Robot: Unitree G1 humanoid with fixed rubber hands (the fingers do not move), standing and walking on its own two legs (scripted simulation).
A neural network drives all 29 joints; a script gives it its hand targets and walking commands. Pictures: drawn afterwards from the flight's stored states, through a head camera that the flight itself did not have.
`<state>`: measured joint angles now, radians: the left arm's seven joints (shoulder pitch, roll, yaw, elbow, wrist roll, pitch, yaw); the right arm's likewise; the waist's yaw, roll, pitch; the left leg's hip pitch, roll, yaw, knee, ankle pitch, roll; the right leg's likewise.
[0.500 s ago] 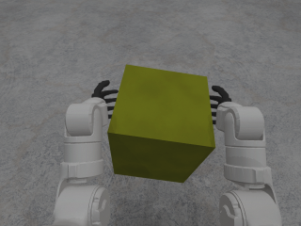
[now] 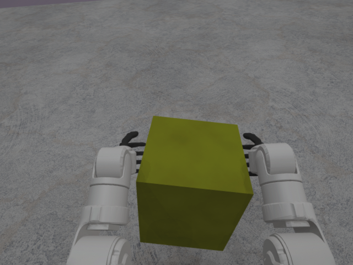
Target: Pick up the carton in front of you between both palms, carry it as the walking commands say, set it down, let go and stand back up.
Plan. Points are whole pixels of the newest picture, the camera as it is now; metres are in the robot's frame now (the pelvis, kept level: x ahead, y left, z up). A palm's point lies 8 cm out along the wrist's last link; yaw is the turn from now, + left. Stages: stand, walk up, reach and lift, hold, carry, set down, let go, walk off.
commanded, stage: carry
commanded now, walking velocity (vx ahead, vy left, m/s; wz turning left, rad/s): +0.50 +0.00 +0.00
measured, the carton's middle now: (188, 183) +0.34 +0.01 -0.01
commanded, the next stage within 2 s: none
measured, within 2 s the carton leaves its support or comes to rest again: neither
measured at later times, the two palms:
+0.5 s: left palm (142, 68) +0.69 +0.16 +0.12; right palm (234, 70) +0.67 -0.14 +0.11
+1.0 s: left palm (163, 47) +0.91 +0.11 +0.09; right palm (236, 46) +0.91 -0.18 +0.08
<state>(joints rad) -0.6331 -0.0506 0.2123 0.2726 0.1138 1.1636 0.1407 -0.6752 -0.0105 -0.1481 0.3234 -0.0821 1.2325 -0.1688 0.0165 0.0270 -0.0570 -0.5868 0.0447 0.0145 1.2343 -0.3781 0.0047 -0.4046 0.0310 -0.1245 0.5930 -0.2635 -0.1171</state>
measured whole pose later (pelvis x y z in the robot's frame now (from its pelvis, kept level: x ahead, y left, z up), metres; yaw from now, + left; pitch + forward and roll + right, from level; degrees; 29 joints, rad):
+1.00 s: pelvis +0.65 -0.04 +0.02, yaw +1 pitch +4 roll +1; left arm -0.19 -0.14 0.10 -0.14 0.14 1.15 0.12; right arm -0.19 0.14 -0.11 -0.16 -0.13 1.24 -0.18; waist 0.02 0.02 -0.12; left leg -0.55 0.10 0.08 0.98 -0.28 -0.01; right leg -0.25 -0.02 -0.22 0.35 -0.18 -0.07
